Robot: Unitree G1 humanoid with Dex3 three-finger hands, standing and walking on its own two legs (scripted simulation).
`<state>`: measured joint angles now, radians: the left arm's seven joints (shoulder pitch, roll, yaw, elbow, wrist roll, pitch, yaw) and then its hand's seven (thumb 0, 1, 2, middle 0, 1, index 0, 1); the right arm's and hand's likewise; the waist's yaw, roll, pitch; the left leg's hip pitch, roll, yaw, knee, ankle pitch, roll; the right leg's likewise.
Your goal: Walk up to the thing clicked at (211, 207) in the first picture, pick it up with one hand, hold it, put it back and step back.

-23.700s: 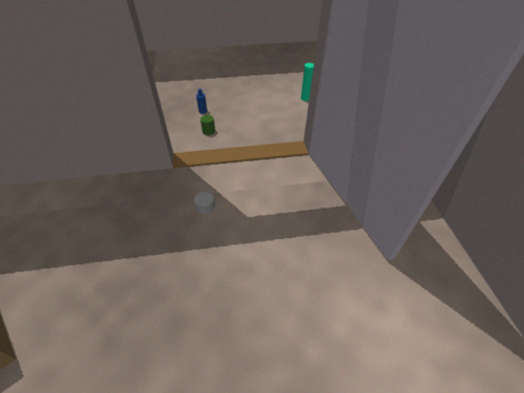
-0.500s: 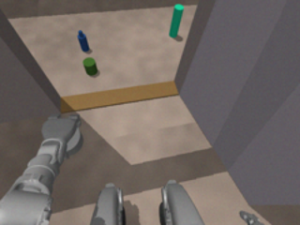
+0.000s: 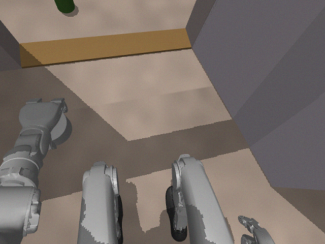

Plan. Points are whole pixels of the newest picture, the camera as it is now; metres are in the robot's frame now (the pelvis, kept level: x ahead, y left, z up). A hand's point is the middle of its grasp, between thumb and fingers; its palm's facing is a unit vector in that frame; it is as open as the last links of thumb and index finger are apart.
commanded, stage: crouch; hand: left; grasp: from above
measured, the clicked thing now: (51, 126) +0.42 +0.27 -0.19
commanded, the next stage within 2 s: lower in 0.80 s
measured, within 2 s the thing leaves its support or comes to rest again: neither
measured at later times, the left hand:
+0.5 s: hand (59, 129) +0.43 +0.27 -0.26, palm faces -0.48 -0.06 -0.88, open 11.7 cm
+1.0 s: hand (61, 129) +0.44 +0.27 -0.30, palm faces -0.48 -0.06 -0.88, open 11.7 cm
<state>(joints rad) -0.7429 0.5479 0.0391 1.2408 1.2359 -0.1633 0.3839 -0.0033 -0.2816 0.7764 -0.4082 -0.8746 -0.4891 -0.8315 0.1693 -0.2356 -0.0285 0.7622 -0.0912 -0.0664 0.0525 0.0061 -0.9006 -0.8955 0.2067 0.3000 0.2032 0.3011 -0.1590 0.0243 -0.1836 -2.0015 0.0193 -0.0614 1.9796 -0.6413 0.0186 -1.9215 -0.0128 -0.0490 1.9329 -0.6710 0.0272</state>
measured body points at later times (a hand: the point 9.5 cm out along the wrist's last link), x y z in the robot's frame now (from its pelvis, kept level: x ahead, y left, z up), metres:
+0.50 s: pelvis -0.01 -0.01 -0.08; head +0.23 +0.04 +0.30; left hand +0.45 +0.27 -0.21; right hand +0.05 -0.29 -0.20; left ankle +0.08 +0.11 -0.43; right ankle +0.08 -0.13 -0.43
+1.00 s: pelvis -0.01 -0.01 -0.12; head +0.23 +0.05 +0.25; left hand +0.46 +0.27 -0.25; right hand +0.04 -0.28 -0.23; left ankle +0.08 +0.11 -0.43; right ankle +0.08 -0.13 -0.43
